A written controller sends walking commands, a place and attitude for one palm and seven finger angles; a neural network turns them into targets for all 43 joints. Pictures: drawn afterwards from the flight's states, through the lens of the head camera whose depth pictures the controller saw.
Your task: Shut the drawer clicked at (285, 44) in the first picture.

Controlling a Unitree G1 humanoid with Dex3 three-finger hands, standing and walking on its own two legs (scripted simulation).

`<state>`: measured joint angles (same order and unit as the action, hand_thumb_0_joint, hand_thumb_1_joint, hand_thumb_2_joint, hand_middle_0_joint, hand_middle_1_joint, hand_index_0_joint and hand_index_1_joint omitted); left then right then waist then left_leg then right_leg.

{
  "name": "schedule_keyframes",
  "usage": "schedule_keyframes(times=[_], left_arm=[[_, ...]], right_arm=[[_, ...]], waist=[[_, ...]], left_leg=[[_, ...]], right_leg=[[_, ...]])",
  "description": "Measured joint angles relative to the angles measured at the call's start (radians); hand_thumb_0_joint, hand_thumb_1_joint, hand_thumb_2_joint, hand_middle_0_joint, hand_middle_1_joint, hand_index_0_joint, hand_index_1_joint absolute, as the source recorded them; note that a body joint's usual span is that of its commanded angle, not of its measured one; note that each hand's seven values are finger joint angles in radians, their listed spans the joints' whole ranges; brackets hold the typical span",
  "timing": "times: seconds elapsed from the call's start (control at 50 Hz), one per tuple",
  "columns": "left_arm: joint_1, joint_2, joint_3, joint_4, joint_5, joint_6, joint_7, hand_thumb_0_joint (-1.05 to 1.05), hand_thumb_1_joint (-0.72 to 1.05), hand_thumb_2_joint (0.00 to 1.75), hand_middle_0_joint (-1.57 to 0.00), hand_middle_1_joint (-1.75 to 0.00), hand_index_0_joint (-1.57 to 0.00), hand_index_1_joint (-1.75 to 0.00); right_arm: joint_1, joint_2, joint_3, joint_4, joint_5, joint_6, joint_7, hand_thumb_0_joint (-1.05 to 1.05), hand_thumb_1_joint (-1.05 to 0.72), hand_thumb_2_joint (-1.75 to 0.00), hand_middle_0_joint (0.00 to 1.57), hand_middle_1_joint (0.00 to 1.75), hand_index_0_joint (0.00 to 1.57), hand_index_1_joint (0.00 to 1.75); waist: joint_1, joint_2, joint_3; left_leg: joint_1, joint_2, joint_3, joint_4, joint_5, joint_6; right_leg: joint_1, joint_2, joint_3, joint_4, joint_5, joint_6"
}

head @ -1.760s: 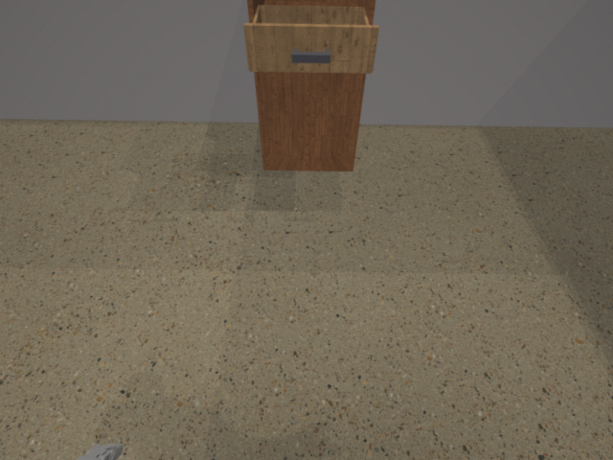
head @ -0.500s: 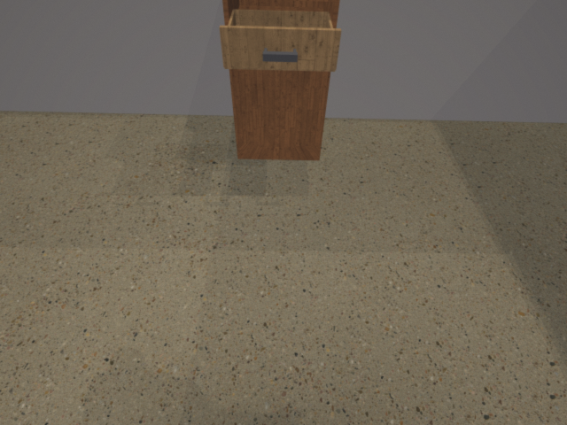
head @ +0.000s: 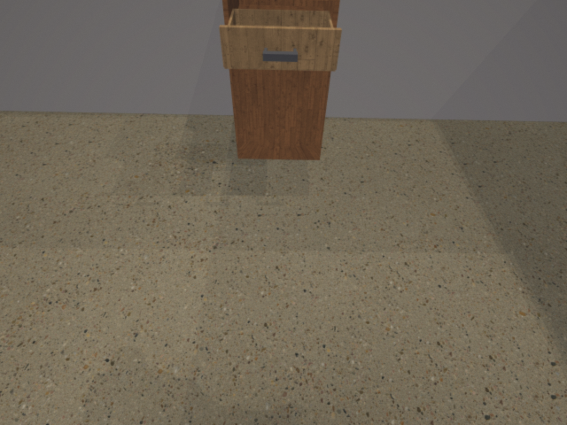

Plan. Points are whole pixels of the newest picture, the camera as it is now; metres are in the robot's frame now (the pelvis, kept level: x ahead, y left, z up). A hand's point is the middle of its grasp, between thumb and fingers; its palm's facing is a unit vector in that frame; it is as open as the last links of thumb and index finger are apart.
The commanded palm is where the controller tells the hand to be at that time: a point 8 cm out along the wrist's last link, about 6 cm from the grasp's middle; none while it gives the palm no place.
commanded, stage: walk to a spot facing it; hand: left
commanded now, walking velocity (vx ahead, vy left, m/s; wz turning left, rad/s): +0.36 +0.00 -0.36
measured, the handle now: (280, 53) +1.27 +0.09 -0.04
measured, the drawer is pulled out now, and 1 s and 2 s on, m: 0.29 0.29 0.29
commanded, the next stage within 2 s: turn to face it in 1.70 s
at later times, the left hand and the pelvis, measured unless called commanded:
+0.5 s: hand out of the picture +0.07 +0.15 -0.19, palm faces -0.02 -0.98 -0.18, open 7.4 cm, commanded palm none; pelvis +0.11 -0.02 -0.02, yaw -7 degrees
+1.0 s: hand (218, 279) +0.43 +0.17 -0.17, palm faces -0.21 -0.95 -0.21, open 7.4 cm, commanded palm none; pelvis +0.31 +0.00 -0.01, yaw -17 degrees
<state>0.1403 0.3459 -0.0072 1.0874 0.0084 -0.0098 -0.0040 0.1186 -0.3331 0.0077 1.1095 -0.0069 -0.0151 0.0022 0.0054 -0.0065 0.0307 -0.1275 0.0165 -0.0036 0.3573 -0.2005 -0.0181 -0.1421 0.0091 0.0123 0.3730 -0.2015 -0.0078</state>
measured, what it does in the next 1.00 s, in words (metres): walks ahead, turning right: left foot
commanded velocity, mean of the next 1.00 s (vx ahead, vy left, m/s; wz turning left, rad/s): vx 0.37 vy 0.00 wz -0.25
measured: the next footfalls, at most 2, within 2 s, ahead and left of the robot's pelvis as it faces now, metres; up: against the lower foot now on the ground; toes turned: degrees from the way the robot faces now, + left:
left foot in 0.74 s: +0.40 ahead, +0.10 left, +0.00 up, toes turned -6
right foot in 1.12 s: +0.41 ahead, -0.16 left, +0.00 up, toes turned -25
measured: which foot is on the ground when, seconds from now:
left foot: down 0.00-0.40, up 0.42-0.72, down 0.74-1.00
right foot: down 0.00-0.72, up 0.74-1.00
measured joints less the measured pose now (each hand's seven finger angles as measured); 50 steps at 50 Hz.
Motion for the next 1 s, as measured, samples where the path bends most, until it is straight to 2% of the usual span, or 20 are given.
schedule_keyframes(times=[0.12, 0.28, 0.32, 0.36, 0.38, 0.4, 0.42, 0.46, 0.5, 0.52, 0.6, 0.66, 0.7, 0.72, 0.74, 0.8, 0.82, 0.86, 0.92, 1.0], left_arm=[[0.054, -0.033, 0.006, -0.002, 0.006, 0.019, 0.001, 0.01, 0.91, 0.9, -0.2, -0.3, -0.2, -0.3], [0.208, -0.115, 0.024, -0.005, 0.011, 0.016, -0.021, 0.01, 0.91, 0.9, -0.2, -0.3, -0.2, -0.3], [0.234, -0.134, 0.028, 0.002, 0.011, 0.012, -0.02, 0.01, 0.91, 0.9, -0.2, -0.3, -0.2, -0.3], [0.249, -0.155, 0.03, 0.007, 0.01, 0.006, -0.021, 0.01, 0.91, 0.9, -0.2, -0.3, -0.2, -0.3], [0.249, -0.167, 0.033, 0.008, 0.012, 0.0, -0.022, 0.01, 0.91, 0.9, -0.2, -0.3, -0.2, -0.3], [0.247, -0.175, 0.036, 0.007, 0.014, -0.014, -0.02, 0.01, 0.91, 0.9, -0.2, -0.3, -0.2, -0.3], [0.249, -0.179, 0.039, 0.002, 0.013, -0.033, -0.014, 0.01, 0.91, 0.9, -0.2, -0.3, -0.2, -0.3], [0.268, -0.19, 0.04, -0.01, 0.013, -0.062, 0.004, 0.01, 0.91, 0.9, -0.2, -0.3, -0.2, -0.3], [0.3, -0.204, 0.036, -0.011, 0.017, -0.072, 0.018, 0.01, 0.91, 0.9, -0.2, -0.3, -0.2, -0.3], [0.317, -0.212, 0.034, -0.004, 0.019, -0.072, 0.022, 0.01, 0.91, 0.9, -0.2, -0.3, -0.2, -0.3], [0.365, -0.235, 0.025, 0.045, 0.021, -0.057, 0.023, 0.0, 0.91, 0.9, -0.2, -0.3, -0.2, -0.3], [0.371, -0.234, 0.029, 0.073, 0.018, -0.049, 0.02, 0.01, 0.9, 0.9, -0.2, -0.3, -0.21, -0.3], [0.372, -0.222, 0.038, 0.08, 0.016, -0.047, 0.018, 0.01, 0.9, 0.9, -0.2, -0.3, -0.21, -0.3], [0.377, -0.218, 0.044, 0.08, 0.013, -0.046, 0.017, 0.01, 0.9, 0.9, -0.2, -0.3, -0.21, -0.3], [0.383, -0.219, 0.05, 0.078, 0.008, -0.042, 0.014, 0.01, 0.9, 0.9, -0.2, -0.3, -0.21, -0.3], [0.315, -0.174, 0.063, 0.055, 0.004, -0.021, 0.011, 0.01, 0.9, 0.9, -0.2, -0.3, -0.21, -0.3], [0.286, -0.161, 0.068, 0.042, 0.007, -0.018, 0.009, 0.01, 0.91, 0.9, -0.2, -0.3, -0.2, -0.3], [0.228, -0.142, 0.076, 0.005, 0.014, -0.014, 0.002, 0.01, 0.91, 0.9, -0.2, -0.3, -0.2, -0.3], [0.161, -0.138, 0.083, -0.06, 0.018, -0.009, -0.005, 0.01, 0.91, 0.9, -0.19, -0.3, -0.2, -0.3], [0.097, -0.156, 0.082, -0.119, 0.019, -0.005, -0.018, 0.01, 0.91, 0.9, -0.19, -0.3, -0.2, -0.3]], right_arm=[[0.041, 0.032, -0.001, -0.001, -0.012, 0.012, -0.001, 0.01, -0.9, -0.9, 0.2, 0.3, 0.2, 0.3], [0.175, 0.111, -0.015, -0.011, -0.012, -0.007, 0.002, 0.01, -0.9, -0.9, 0.2, 0.3, 0.2, 0.3], [0.208, 0.129, -0.021, -0.007, -0.011, -0.018, -0.002, 0.01, -0.9, -0.9, 0.2, 0.3, 0.2, 0.3], [0.236, 0.14, -0.027, 0.001, -0.011, -0.025, -0.006, 0.01, -0.9, -0.9, 0.2, 0.3, 0.21, 0.3], [0.252, 0.141, -0.029, 0.007, -0.01, -0.026, -0.008, 0.01, -0.9, -0.9, 0.2, 0.3, 0.21, 0.3], [0.264, 0.147, -0.031, 0.017, -0.007, -0.022, -0.009, 0.01, -0.9, -0.9, 0.2, 0.3, 0.2, 0.3], [0.269, 0.155, -0.03, 0.03, -0.006, -0.013, -0.008, 0.01, -0.9, -0.9, 0.2, 0.3, 0.2, 0.3], [0.257, 0.166, -0.029, 0.047, -0.01, 0.003, -0.004, 0.01, -0.9, -0.9, 0.2, 0.3, 0.2, 0.3], [0.222, 0.169, -0.036, 0.039, -0.013, 0.009, 0.0, 0.01, -0.9, -0.9, 0.2, 0.3, 0.2, 0.3], [0.199, 0.168, -0.04, 0.025, -0.013, 0.011, 0.003, 0.01, -0.9, -0.9, 0.2, 0.3, 0.2, 0.3], [0.092, 0.17, -0.057, -0.057, -0.005, 0.003, 0.017, 0.01, -0.91, -0.9, 0.19, 0.3, 0.2, 0.3], [0.023, 0.174, -0.058, -0.115, 0.003, -0.02, 0.028, 0.01, -0.91, -0.9, 0.19, 0.3, 0.2, 0.3], [-0.004, 0.178, -0.055, -0.143, 0.001, -0.041, 0.028, 0.01, -0.91, -0.9, 0.19, 0.3, 0.2, 0.3], [-0.01, 0.175, -0.052, -0.156, -0.003, -0.055, 0.025, 0.01, -0.91, -0.9, 0.19, 0.3, 0.2, 0.3], [-0.011, 0.168, -0.05, -0.166, -0.011, -0.069, 0.021, 0.01, -0.91, -0.9, 0.2, 0.3, 0.2, 0.3], [-0.003, 0.189, -0.047, -0.157, -0.015, -0.073, 0.004, 0.0, -0.91, -0.9, 0.2, 0.3, 0.2, 0.3], [0.011, 0.194, -0.046, -0.148, -0.016, -0.069, 0.0, 0.0, -0.91, -0.9, 0.2, 0.3, 0.2, 0.3], [0.051, 0.203, -0.046, -0.122, -0.019, -0.063, -0.006, 0.0, -0.91, -0.9, 0.19, 0.3, 0.2, 0.3], [0.109, 0.185, -0.07, -0.088, -0.015, -0.057, -0.019, -0.01, -0.94, -0.9, 0.2, 0.3, 0.21, 0.3], [0.17, 0.148, -0.076, -0.056, -0.022, -0.043, -0.008, -0.01, -0.94, -0.9, 0.2, 0.3, 0.2, 0.3]], waist=[[0.01, 0.001, -0.033], [0.01, -0.011, -0.045], [0.01, -0.014, -0.039], [0.007, -0.004, -0.027], [0.0, 0.016, -0.021], [-0.006, 0.029, -0.017], [-0.001, 0.028, -0.013], [0.025, 0.016, -0.004], [0.042, 0.008, 0.002], [0.042, 0.005, 0.002], [0.026, -0.003, 0.005], [0.023, -0.012, 0.023], [0.023, -0.025, 0.032], [0.024, -0.023, 0.032], [0.025, -0.004, 0.023], [0.023, -0.041, 0.036], [0.026, -0.047, 0.035], [0.027, -0.047, 0.025], [0.026, -0.036, -0.004], [0.011, -0.006, -0.018]], left_leg=[[-0.017, 0.01, 0.021, 0.071, -0.067, 0.001], [-0.035, 0.029, 0.069, 0.22, -0.202, 0.002], [-0.021, 0.035, 0.086, 0.24, -0.237, -0.003], [0.0, 0.049, 0.104, 0.257, -0.269, -0.011], [-0.005, 0.067, 0.096, 0.29, -0.29, -0.012], [-0.043, 0.086, 0.091, 0.374, -0.283, -0.004], [-0.096, 0.087, 0.084, 0.498, -0.285, 0.002], [-0.203, 0.072, 0.075, 0.72, -0.297, 0.007], [-0.303, 0.068, 0.083, 0.818, -0.276, 0.006], [-0.35, 0.07, 0.088, 0.823, -0.255, 0.002], [-0.473, 0.089, 0.103, 0.648, -0.097, -0.005], [-0.464, 0.085, 0.109, 0.455, -0.005, 0.009], [-0.409, 0.065, 0.119, 0.342, 0.033, 0.021], [-0.364, 0.06, 0.119, 0.291, 0.037, 0.029], [-0.335, 0.072, 0.1, 0.266, 0.016, 0.048], [-0.314, 0.057, 0.134, 0.341, -0.031, 0.053], [-0.29, 0.053, 0.146, 0.326, -0.033, 0.05], [-0.239, 0.046, 0.159, 0.273, -0.023, 0.045], [-0.172, 0.034, 0.18, 0.188, -0.014, 0.045], [-0.094, 0.028, 0.203, 0.116, -0.022, 0.04]], right_leg=[[-0.021, 0.011, 0.019, 0.06, -0.047, -0.004], [-0.074, 0.034, 0.066, 0.239, -0.183, -0.022], [-0.091, 0.03, 0.049, 0.304, -0.212, -0.027], [-0.095, 0.021, -0.003, 0.318, -0.234, -0.031], [-0.078, 0.032, -0.023, 0.307, -0.252, -0.028], [-0.065, 0.041, -0.04, 0.299, -0.257, -0.036], [-0.051, 0.044, -0.046, 0.291, -0.26, -0.044], [-0.008, 0.045, -0.033, 0.247, -0.254, -0.053], [0.042, 0.043, -0.01, 0.182, -0.235, -0.05], [0.066, 0.041, 0.0, 0.147, -0.225, -0.047], [0.158, 0.028, 0.039, 0.018, -0.194, -0.032], [0.221, 0.016, 0.06, -0.034, -0.204, -0.015], [0.24, 0.002, 0.072, 0.002, -0.25, -0.004], [0.224, 0.003, 0.075, 0.077, -0.289, -0.006], [0.168, 0.015, 0.061, 0.219, -0.325, -0.015], [-0.052, 0.008, 0.039, 0.721, -0.297, -0.045], [-0.122, 0.0, 0.019, 0.818, -0.261, -0.048], [-0.24, -0.022, -0.024, 0.891, -0.21, -0.048], [-0.354, -0.06, -0.062, 0.803, -0.156, -0.038], [-0.368, -0.094, -0.09, 0.541, -0.094, -0.02]])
